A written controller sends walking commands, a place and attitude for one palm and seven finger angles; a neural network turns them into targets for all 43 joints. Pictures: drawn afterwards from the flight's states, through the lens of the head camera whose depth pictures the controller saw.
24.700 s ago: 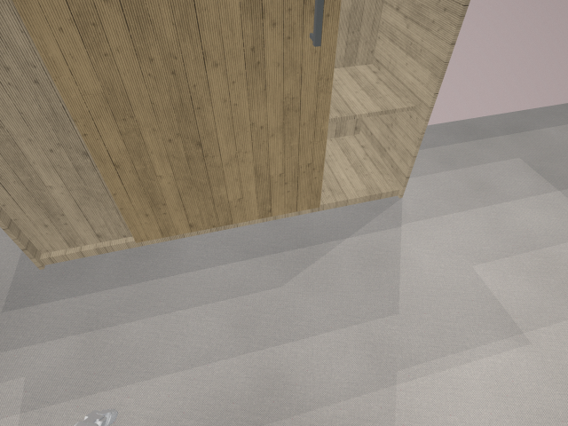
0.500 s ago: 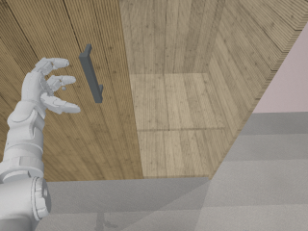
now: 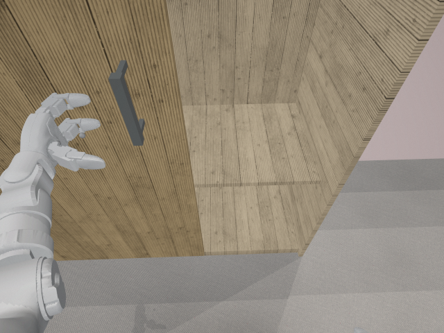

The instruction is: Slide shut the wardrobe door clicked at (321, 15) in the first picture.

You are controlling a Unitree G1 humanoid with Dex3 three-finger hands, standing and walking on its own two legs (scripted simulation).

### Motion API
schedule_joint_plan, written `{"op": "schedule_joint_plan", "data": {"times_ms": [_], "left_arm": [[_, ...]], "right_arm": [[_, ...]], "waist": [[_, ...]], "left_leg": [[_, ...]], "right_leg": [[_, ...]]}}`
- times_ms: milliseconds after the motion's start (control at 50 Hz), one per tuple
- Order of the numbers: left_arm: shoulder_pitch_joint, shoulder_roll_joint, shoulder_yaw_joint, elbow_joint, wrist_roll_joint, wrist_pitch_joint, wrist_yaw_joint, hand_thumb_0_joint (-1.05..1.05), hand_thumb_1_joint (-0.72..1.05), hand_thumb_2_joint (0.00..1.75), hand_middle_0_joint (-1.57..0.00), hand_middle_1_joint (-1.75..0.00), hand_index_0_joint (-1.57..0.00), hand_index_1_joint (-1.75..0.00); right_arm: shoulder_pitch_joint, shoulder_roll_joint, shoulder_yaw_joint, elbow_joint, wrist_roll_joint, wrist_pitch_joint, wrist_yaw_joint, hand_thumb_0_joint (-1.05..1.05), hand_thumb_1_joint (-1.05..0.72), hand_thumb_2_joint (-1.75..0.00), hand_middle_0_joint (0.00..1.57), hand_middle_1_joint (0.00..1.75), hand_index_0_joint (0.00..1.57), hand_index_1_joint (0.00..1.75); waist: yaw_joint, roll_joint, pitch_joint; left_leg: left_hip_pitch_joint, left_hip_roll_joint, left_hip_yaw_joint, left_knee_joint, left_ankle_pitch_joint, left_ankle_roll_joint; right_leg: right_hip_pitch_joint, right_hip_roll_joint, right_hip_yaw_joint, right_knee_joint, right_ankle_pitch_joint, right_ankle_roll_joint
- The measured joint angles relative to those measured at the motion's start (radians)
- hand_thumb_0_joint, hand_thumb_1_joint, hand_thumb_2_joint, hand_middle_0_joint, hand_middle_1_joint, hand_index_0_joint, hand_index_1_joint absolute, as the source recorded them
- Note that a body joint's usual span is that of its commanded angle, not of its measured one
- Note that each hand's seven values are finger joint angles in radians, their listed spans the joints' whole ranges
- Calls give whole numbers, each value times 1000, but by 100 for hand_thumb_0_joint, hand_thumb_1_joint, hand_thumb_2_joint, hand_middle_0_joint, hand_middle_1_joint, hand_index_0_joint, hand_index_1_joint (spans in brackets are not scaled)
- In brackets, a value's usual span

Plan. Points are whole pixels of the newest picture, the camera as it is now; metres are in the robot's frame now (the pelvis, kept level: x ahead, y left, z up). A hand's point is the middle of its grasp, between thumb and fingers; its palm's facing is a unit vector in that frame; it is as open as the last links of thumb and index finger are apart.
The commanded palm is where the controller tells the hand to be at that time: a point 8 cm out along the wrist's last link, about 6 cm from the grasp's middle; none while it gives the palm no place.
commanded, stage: move the hooked fingers beside the handle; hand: left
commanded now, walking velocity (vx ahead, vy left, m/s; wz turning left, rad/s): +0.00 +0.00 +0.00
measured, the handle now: (130, 105) +0.50 +0.19 +0.15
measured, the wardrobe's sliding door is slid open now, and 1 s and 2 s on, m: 0.44 0.44 0.44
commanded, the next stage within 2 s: feel for the door with the fingertips in 0.74 s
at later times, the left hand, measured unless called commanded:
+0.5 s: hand (80, 129) +0.42 +0.26 +0.16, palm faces +0.08 -1.00 -0.01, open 14.0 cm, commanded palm +0.40 +0.30 +0.15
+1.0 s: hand (84, 130) +0.42 +0.25 +0.16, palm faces +0.07 -1.00 -0.02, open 14.0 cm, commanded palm +0.40 +0.28 +0.15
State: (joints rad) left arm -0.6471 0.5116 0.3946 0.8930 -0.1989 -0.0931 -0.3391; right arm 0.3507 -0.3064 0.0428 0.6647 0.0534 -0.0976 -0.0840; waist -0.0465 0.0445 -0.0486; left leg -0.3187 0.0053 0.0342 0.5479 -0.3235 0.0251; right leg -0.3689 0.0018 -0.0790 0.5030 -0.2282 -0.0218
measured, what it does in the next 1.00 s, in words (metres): stands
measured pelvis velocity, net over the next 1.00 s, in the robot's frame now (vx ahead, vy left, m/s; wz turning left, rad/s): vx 0.00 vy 0.01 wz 0.00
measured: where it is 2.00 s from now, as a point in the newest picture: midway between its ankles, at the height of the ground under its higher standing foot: outside the picture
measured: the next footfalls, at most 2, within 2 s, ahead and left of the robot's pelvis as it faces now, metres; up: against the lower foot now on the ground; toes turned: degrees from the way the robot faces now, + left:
none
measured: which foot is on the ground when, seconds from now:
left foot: down 0.00-1.00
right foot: down 0.00-1.00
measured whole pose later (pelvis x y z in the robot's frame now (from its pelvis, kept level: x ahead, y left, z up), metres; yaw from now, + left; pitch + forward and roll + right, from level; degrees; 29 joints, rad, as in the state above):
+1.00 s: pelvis +0.00 +0.01 +0.00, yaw +0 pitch +5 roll -1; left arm -0.63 0.45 0.36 0.80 -0.20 -0.09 -0.30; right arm 0.34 -0.29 0.04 0.66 0.05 -0.10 -0.08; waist -0.04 0.04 -0.06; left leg -0.31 -0.01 0.04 0.55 -0.33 0.04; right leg -0.35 -0.01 -0.07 0.49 -0.23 0.00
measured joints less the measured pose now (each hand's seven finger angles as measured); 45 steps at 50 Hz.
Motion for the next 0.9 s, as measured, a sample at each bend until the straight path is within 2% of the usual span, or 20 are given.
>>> {"op": "schedule_joint_plan", "data": {"times_ms": [120,220,280,400,460,580,700,800,900], "left_arm": [[-14,-61,-14,-49,1,-47,32,-1,-51,30,-30,-120,-30,-120],[-77,-13,12,57,27,-29,41,-1,-50,30,-30,-120,-30,-120],[-66,20,21,82,42,-22,33,-1,-50,30,-30,-120,-30,-120],[-22,12,47,42,9,-62,3,-1,-50,30,-30,-119,-30,-120],[-19,5,36,21,6,-71,-2,-1,-50,30,-30,-120,-30,-120],[-33,-5,1,12,3,-43,4,-1,-50,30,-30,-120,-30,-120],[-25,-15,19,9,12,-31,23,-1,-50,30,-30,-120,-30,-120],[19,-27,30,-46,14,-38,32,-1,-50,30,-30,-120,-30,-120],[24,-24,18,-57,6,-17,32,-1,-50,30,-30,-120,-30,-120]], "right_arm": [[-20,4,-1,19,-8,-13,-6,1,-91,-90,20,30,20,30],[-32,16,15,4,-6,-13,-2,1,-91,-90,20,30,20,30],[-21,12,15,-20,-6,-10,3,0,-91,-90,20,30,20,30],[13,13,11,-10,-7,1,5,0,-91,-90,21,30,20,30],[24,14,10,7,-7,3,2,1,-91,-90,21,30,20,30],[20,7,3,19,-6,-3,-1,1,-91,-90,21,30,20,30],[4,10,3,3,-10,-5,4,1,-91,-90,21,30,20,30],[3,18,1,-12,-10,-3,10,1,-91,-90,20,30,20,30],[-1,22,5,-12,-6,-1,8,1,-91,-90,21,30,20,30]], "waist": [[0,-6,2],[-26,-14,-10],[-32,-5,-9],[-15,-7,-2],[-11,-11,-2],[-15,-7,-6],[-24,-9,-14],[-18,-9,-17],[-8,-9,-13]], "left_leg": [[5,-2,-6,4,1,1],[2,-1,5,4,0,1],[-5,0,15,4,-1,2],[-14,1,18,9,-4,4],[-15,1,10,14,-6,5],[-14,-4,3,13,-7,9],[-11,-6,15,7,-8,12],[5,-4,22,-2,-9,13],[11,-6,15,-3,-10,14]], "right_leg": [[9,-3,-5,-1,1,1],[-2,-1,5,7,0,1],[-14,1,15,10,2,2],[-22,2,18,11,3,4],[-16,2,11,7,2,5],[-9,-4,4,1,2,9],[-13,-5,16,1,2,13],[-1,-2,24,-5,2,15],[9,-4,18,-9,1,15]]}}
